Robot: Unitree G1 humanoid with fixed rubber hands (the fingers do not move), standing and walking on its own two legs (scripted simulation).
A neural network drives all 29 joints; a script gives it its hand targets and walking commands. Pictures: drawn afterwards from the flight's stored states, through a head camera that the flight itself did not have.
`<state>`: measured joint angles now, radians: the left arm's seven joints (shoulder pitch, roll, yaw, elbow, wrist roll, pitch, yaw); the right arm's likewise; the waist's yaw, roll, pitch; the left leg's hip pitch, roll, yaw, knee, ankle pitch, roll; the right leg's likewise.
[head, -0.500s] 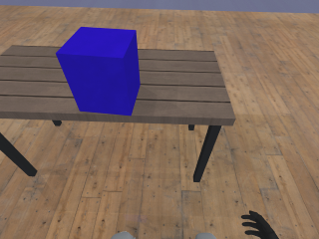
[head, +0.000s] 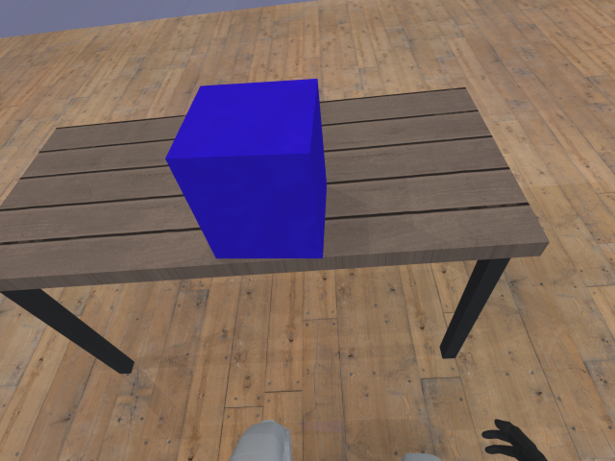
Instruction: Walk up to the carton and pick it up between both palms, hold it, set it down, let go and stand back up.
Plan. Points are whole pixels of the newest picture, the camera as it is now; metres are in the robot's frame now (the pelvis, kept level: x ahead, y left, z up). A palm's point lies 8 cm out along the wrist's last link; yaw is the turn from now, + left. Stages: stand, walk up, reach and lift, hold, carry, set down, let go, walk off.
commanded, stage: walk up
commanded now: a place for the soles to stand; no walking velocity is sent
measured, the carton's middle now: (263, 174) +0.58 +0.09 +0.03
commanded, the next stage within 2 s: none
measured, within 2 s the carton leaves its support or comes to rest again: neither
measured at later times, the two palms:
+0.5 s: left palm (52, 405) +0.22 +0.40 -0.06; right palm out of the picture +0.10 -0.11 -0.13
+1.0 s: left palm (42, 392) +0.25 +0.45 -0.09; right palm (372, 428) +0.17 -0.05 -0.06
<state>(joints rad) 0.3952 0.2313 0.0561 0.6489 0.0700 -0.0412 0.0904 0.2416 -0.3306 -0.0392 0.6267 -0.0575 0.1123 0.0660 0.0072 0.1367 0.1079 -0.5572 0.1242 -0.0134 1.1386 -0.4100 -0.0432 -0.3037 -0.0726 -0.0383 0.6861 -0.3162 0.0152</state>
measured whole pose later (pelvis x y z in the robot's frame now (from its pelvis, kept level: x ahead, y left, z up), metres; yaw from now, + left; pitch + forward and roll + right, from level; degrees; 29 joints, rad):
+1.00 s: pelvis +0.10 +0.22 +0.02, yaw -8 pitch -1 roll +0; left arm 0.23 0.28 0.00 0.70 0.02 0.02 0.00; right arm 0.30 -0.27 0.00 0.59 0.00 0.00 0.00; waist 0.00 -0.03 0.04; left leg -0.24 0.01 0.13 0.59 -0.33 0.05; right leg -0.27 -0.06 0.01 0.58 -0.29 0.04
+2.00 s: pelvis +0.11 +0.18 +0.02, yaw -7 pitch -1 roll +0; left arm 0.26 0.28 -0.01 0.72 0.00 0.01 -0.02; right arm 0.34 -0.27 0.00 0.67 0.00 0.00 0.00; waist 0.00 0.00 0.00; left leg -0.21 0.05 0.09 0.55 -0.32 -0.01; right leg -0.24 -0.02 -0.03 0.56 -0.30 0.00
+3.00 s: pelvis +0.15 +0.07 +0.01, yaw +1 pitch -1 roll +1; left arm 0.25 0.28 0.02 0.66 0.00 0.02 0.02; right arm 0.26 -0.29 -0.05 0.60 -0.03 0.03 0.00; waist -0.02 -0.02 0.07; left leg -0.36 -0.05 0.01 0.67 -0.29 0.04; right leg -0.33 -0.04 -0.04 0.78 -0.50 0.01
